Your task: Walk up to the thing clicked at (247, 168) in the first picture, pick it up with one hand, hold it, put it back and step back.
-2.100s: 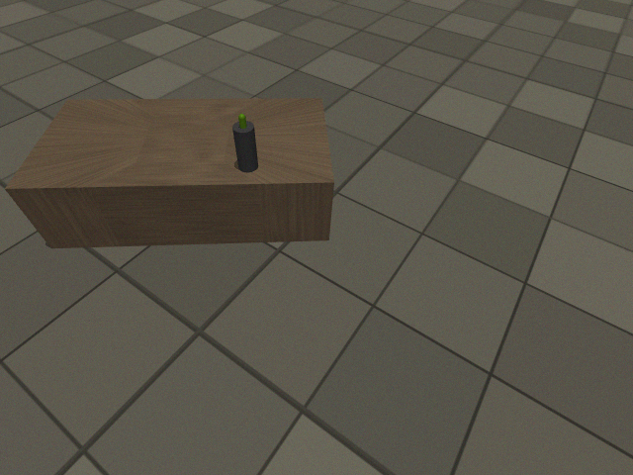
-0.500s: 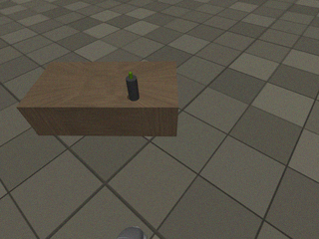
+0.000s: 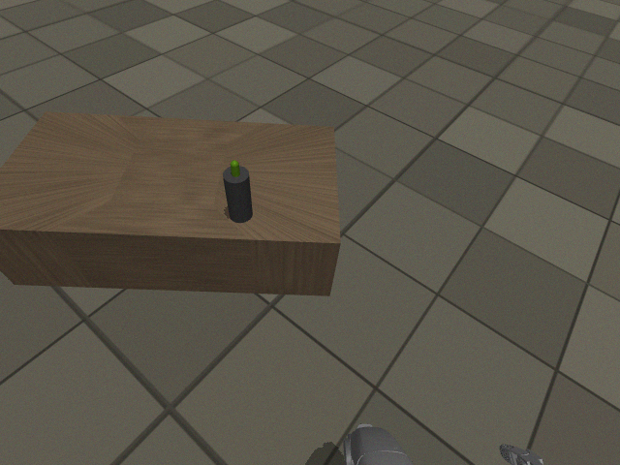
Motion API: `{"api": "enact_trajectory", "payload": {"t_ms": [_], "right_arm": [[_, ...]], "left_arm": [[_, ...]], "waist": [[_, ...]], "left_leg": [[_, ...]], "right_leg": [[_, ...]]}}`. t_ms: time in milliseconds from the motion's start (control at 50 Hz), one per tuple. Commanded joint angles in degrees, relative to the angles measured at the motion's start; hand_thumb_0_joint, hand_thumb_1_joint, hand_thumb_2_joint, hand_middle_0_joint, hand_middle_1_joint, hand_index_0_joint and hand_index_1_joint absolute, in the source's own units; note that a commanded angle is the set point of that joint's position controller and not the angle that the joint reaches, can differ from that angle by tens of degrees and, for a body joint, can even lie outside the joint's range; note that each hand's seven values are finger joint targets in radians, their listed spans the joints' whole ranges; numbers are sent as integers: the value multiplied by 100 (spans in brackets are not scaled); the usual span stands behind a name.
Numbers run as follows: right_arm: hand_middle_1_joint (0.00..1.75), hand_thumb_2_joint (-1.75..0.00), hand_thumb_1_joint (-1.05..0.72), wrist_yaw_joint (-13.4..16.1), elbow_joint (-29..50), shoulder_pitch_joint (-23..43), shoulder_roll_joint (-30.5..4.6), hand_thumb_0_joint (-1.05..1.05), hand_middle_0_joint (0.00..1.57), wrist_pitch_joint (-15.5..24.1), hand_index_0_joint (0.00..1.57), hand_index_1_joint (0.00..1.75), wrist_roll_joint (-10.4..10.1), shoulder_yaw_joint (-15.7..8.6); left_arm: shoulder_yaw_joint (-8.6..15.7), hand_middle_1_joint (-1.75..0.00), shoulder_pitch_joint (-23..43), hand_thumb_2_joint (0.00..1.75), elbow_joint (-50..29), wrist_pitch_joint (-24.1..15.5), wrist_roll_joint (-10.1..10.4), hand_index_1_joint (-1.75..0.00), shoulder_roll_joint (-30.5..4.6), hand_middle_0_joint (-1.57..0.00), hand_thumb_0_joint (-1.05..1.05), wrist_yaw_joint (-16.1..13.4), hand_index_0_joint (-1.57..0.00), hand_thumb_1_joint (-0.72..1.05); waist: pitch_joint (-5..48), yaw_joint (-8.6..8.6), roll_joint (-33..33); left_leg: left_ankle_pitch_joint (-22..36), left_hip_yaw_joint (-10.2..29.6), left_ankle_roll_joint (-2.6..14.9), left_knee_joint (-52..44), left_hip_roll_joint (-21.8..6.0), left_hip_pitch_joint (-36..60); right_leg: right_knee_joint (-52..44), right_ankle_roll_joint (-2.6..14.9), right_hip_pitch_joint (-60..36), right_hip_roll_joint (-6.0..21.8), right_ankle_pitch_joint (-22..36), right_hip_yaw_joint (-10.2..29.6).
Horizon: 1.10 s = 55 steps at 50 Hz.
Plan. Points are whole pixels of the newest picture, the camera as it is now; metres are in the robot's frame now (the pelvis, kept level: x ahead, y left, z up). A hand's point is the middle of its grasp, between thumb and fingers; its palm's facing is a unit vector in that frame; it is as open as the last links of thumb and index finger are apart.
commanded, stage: walk up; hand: left
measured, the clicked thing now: (237, 189) +0.87 +0.18 -0.33
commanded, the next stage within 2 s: none
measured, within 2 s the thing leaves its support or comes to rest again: neither
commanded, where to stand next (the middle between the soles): +0.46 -0.02 m, yaw -1 degrees
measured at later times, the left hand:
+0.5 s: hand (138, 416) +0.20 +0.24 -0.13, palm faces -0.01 -0.92 -0.39, open 7.4 cm
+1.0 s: hand (155, 287) +0.42 +0.27 -0.14, palm faces -0.09 -0.93 -0.35, open 7.3 cm
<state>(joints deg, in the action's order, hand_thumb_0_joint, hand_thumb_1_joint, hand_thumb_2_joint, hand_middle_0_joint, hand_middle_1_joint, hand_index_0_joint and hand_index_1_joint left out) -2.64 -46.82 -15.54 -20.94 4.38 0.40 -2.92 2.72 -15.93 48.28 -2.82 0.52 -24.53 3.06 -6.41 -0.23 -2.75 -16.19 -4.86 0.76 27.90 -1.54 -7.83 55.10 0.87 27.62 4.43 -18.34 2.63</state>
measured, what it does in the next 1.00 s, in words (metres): walks ahead: right foot, then left foot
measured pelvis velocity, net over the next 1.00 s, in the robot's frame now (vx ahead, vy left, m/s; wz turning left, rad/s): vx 0.34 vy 0.00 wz -0.04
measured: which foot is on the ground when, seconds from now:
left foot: down 0.00-0.18, up 0.20-0.60, down 0.62-1.00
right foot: up 0.00-0.12, down 0.14-0.64, up 0.66-1.00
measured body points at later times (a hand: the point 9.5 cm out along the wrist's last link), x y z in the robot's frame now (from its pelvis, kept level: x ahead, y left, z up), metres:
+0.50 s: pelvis +0.19 -0.04 +0.00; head +0.20 -0.05 +0.45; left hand +0.21 +0.29 -0.10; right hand +0.25 -0.36 -0.12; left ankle +0.29 +0.12 -0.70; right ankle +0.18 -0.16 -0.74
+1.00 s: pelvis +0.34 +0.00 +0.00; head +0.37 +0.01 +0.45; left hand +0.43 +0.32 -0.12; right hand +0.37 -0.31 -0.10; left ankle +0.33 +0.11 -0.74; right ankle +0.45 -0.15 -0.70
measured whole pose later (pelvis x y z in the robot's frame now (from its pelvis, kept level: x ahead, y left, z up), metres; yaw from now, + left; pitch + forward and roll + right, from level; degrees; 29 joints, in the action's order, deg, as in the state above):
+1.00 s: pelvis +0.34 +0.00 +0.00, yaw -2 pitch -4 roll +1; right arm -1.8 -46.9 -20.1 -21.9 4.0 0.8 -2.3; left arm 2.5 -15.0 49.8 -1.5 -0.3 -24.2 3.0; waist -6.6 1.0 -2.6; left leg -16.8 -6.5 1.3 27.4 -0.6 -7.0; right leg 43.6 0.3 27.5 4.8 -11.6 0.3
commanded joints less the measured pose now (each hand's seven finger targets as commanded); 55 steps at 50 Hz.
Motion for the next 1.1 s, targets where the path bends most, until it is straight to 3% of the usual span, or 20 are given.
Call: {"api": "enact_trajectory", "payload": {"t_ms": [0,80,120,140,160,180,220,300,480,580,600,620,640,660,740,860,980,1040,1060,1080], "right_arm": [[30,-90,-90,85,500,104,-1697,0,20,194,20,30,-12,-492],[30,-90,-90,77,596,307,-1716,0,20,96,20,30,-21,-482],[30,-90,-90,64,608,102,-1380,0,20,57,20,30,24,-362],[30,-90,-90,44,598,-317,-1001,0,20,44,20,30,8,-231],[30,-90,-90,43,566,-532,-978,0,20,-23,20,30,4,-181],[30,-90,-90,97,470,-410,-1539,0,20,-72,20,30,11,-335],[30,-90,-90,106,268,-210,-1624,0,20,-72,20,30,-62,-358],[30,-90,-90,-16,18,-699,-1377,0,20,-166,20,30,-52,-331],[30,-90,-90,-174,345,279,-1292,0,20,-104,20,30,94,-371],[30,-90,-90,-73,-28,-783,-1475,0,20,54,20,30,103,-513],[30,-90,-90,10,-154,-1353,-1807,0,20,97,20,30,163,-626],[30,-90,-90,65,27,-1215,-2158,0,20,136,20,30,182,-663],[30,-90,-90,78,162,-1031,-2303,0,20,130,20,30,12,-680],[30,-90,-90,71,149,-888,-2200,0,20,103,20,30,-63,-679],[30,-90,-90,151,190,-652,-1626,0,20,200,20,30,-61,-402],[30,-90,-90,176,431,-431,-1637,0,20,179,20,30,-16,-434],[30,-90,-90,237,391,-321,-1527,0,20,15,20,30,-4,-316],[30,-90,-90,258,401,-153,-1284,0,20,-97,20,30,-114,-223],[30,-90,-90,257,386,-383,-987,0,20,-99,20,30,-136,-107],[30,-90,-90,253,365,-728,-717,0,20,-122,20,30,-131,26]], "left_arm": [[323,-30,-97,90,-420,-109,-99,-30,-806,-20,0,102,-20,90],[471,-30,-499,90,-167,-143,-123,-30,-938,-20,0,119,-20,90],[665,-30,-1194,90,51,-221,-155,-30,-1342,-20,0,44,-20,90],[797,-30,-1570,90,54,-279,-194,-30,-1738,-20,0,-42,-20,90],[757,-30,-1394,90,-175,-340,-182,-30,-1958,-20,0,-86,-20,90],[736,-30,-1017,90,-270,-323,-110,-30,-2069,-20,0,-88,-20,90],[647,-30,-626,90,-358,-310,-35,-30,-1735,-20,0,-138,-20,90],[516,-30,-279,90,-418,-373,-57,-30,-1377,-20,0,-155,-20,90],[544,-30,-523,90,-567,-369,-118,-30,-1529,-20,0,-135,-20,90],[398,-30,-366,90,-577,-285,-135,-30,-1288,-20,0,-131,-20,90],[269,-30,-624,90,-576,-262,-112,-30,-925,-20,0,-132,-20,90],[142,-30,-939,90,-579,-231,-56,-30,-472,-20,0,-110,-20,90],[288,-30,-1010,90,-394,-157,-78,-30,-1088,-20,0,-210,-20,90],[308,-30,-719,90,-339,-135,-107,-30,-1333,-20,0,-249,-20,90],[304,-30,-756,90,-149,-96,27,-30,-1048,-20,0,-146,-20,90],[285,-30,-319,90,-265,2,-45,-30,-928,-20,0,-37,-20,90],[207,-30,133,90,-241,-50,-97,-30,-608,-20,0,-128,-20,90],[271,-30,-353,90,87,-123,-136,-30,-764,-20,0,-224,-20,90],[373,-30,-498,90,113,-176,-169,-30,-1101,-20,0,-266,-20,90],[437,-30,-426,90,-27,-188,-176,-30,-1379,-20,0,-307,-20,90]], "waist": [[79,59,1297],[477,-278,1002],[910,-636,-123],[1041,-768,-1535],[704,-535,-1478],[594,-493,-1094],[158,-322,-523],[282,18,-669],[106,-257,-445],[752,402,362],[1147,628,1504],[889,385,2362],[810,381,1539],[414,346,1255],[104,86,1088],[127,96,1207],[272,103,1026],[868,-200,329],[1207,-263,-433],[1502,-178,-1225]], "left_leg": [[1852,548,1169,-1042,-1282,-590],[-201,667,962,-519,-1213,-1259],[-111,399,687,1296,-777,-1756],[-693,-125,455,2972,-53,-2322],[-1374,296,200,3855,387,-2877],[-1405,562,144,4305,117,-2900],[-784,1077,140,4299,-219,-2814],[-105,780,73,3405,-330,-2122],[324,442,-96,1041,-436,-1812],[308,146,148,200,-24,433],[-677,1118,362,-435,-603,1085],[-1089,3478,690,-1017,-1805,1400],[-1307,4285,1195,-1353,-2380,1138],[-1052,4111,1411,-1312,-2380,633],[2208,1575,581,-1043,-1318,26],[1465,1014,1192,-1336,-1340,-10],[3537,511,1042,-321,-1190,-441],[2153,340,611,928,-751,-545],[919,168,408,1703,-472,-978],[-1288,104,185,2385,61,-1621]], "right_leg": [[-1467,-30,-481,202,845,-353],[-1817,84,-1855,-19,1334,-565],[-2123,190,-3139,-121,621,-274],[-3176,367,-3418,561,-1143,962],[-4147,750,-3006,1776,-1673,3275],[-4360,1202,-2704,2074,-1800,3857],[-4296,1116,-1969,1671,-912,2831],[-4070,1001,-1438,941,222,922],[-4013,1113,-1384,1040,-397,426],[-2150,751,-707,709,615,-60],[-418,507,-324,225,808,-484],[680,146,1013,-604,-1002,-393],[1079,201,1145,-465,-1185,-85],[1325,257,1181,-210,-1089,116],[601,157,460,-60,17,338],[-341,-80,450,59,504,-50],[-1691,6,-759,-177,975,-522],[-2904,166,-2058,-332,1778,-490],[-3052,307,-2688,230,2309,118],[-3289,716,-3076,1411,2436,1877]]}}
